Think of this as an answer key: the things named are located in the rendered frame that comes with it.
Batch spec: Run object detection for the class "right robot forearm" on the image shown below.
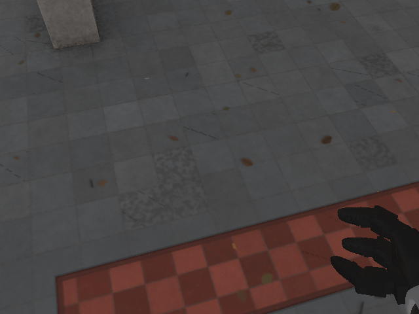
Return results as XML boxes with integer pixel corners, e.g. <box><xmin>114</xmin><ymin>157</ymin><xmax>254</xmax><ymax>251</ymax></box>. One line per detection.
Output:
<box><xmin>405</xmin><ymin>285</ymin><xmax>419</xmax><ymax>314</ymax></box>

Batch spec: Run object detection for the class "right robot hand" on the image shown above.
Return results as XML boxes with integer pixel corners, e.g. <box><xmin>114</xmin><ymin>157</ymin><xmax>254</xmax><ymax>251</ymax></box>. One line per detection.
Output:
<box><xmin>330</xmin><ymin>205</ymin><xmax>419</xmax><ymax>305</ymax></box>

